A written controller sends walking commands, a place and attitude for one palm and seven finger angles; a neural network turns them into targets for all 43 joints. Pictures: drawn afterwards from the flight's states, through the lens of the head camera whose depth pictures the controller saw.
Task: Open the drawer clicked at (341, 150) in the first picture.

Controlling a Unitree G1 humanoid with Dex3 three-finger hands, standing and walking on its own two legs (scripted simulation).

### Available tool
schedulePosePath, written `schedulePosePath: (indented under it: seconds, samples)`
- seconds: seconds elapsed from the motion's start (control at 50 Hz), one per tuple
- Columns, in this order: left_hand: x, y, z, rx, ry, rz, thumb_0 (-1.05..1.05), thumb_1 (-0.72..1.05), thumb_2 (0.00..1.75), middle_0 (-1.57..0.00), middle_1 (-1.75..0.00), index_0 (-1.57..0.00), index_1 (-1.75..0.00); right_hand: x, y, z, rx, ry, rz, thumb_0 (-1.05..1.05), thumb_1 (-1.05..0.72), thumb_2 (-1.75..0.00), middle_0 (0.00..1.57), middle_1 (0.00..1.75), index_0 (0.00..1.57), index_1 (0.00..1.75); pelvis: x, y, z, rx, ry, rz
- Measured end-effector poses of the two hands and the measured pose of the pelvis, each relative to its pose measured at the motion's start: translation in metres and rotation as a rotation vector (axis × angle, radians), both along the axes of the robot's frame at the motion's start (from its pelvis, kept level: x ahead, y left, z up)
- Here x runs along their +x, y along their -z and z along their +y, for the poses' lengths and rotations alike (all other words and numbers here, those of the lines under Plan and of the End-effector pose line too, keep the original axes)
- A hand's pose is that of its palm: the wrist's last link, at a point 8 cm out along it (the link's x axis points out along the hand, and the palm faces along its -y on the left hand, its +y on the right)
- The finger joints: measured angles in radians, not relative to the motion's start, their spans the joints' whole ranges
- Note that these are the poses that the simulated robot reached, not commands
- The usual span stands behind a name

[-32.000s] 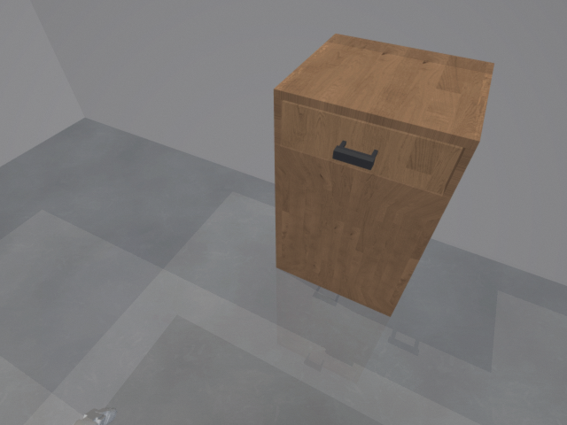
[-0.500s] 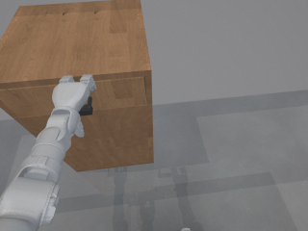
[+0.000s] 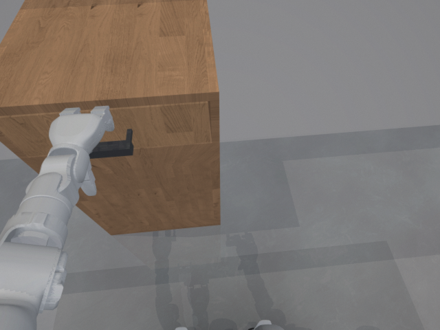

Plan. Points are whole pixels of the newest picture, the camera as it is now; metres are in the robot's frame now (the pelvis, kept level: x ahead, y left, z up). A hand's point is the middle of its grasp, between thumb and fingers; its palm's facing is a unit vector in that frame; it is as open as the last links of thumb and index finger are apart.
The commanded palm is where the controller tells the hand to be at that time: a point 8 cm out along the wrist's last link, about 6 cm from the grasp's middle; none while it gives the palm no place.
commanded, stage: re-aim the fingers above the handle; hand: left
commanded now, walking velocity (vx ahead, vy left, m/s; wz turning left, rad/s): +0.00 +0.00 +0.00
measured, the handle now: (109, 141) +0.51 +0.25 -0.02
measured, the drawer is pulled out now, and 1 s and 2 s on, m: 0.00 0.00 0.00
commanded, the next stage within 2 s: lower the fingers behind the handle in 0.48 s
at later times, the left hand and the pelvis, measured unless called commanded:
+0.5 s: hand (99, 143) +0.46 +0.24 +0.03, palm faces -0.09 -0.01 -1.00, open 13.3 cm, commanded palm +0.45 +0.27 +0.10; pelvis -0.01 +0.01 +0.00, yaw -1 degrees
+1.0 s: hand (95, 145) +0.46 +0.25 +0.03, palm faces -0.05 +0.01 -1.00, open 13.7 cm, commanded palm +0.44 +0.27 +0.06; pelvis -0.01 +0.01 -0.01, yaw -1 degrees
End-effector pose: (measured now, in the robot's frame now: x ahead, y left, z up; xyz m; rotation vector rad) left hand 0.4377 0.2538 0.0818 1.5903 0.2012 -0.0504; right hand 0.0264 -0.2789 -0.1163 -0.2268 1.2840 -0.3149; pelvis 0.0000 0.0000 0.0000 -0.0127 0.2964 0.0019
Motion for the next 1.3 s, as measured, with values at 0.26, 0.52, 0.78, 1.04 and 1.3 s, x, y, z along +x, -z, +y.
schedulePosePath:
  seconds: [0.26,0.52,0.78,1.04,1.3]
  samples:
    - [0.008,0.008,-0.017,-0.042,0.052,-0.139,0.0,-0.49,0.3,-0.41,-1.22,-0.34,-1.23,-0.007,0.012,0.012,0.026,0.001,0.04,0.01,-0.91,-0.9,0.2,0.3,0.2,0.3,0.0,0.008,0.008,-0.008,0.001,0.034]
    - [0.01,-0.007,-0.015,-0.032,0.011,-0.067,0.0,-0.49,0.3,-0.38,-1.21,-0.4,-1.23,-0.009,0.013,0.031,0.071,0.025,-0.01,0.0,-0.9,-0.9,0.2,0.3,0.2,0.3,-0.008,0.002,0.009,0.002,0.022,0.001]
    - [0.007,-0.003,-0.008,-0.032,0.039,-0.115,0.0,-0.49,0.3,-0.36,-1.21,-0.34,-1.21,-0.025,0.006,0.007,0.004,0.017,0.044,0.0,-0.9,-0.9,0.2,0.3,0.2,0.3,-0.011,0.007,0.008,-0.001,0.018,0.029]
    - [0.005,0.006,-0.003,-0.003,-0.033,-0.076,0.0,-0.49,0.3,-0.33,-1.21,-0.32,-1.23,-0.026,0.011,0.01,0.026,0.023,0.025,0.0,-0.91,-0.9,0.2,0.3,0.2,0.3,-0.015,0.01,0.005,-0.001,0.023,0.037]
    - [0.0,0.033,0.011,-0.034,0.028,-0.082,0.0,-0.49,0.3,-0.34,-1.22,-0.32,-1.21,-0.036,0.022,0.015,0.01,0.005,0.096,0.0,-0.9,-0.9,0.2,0.3,0.2,0.3,-0.011,0.022,0.009,-0.014,0.007,0.088]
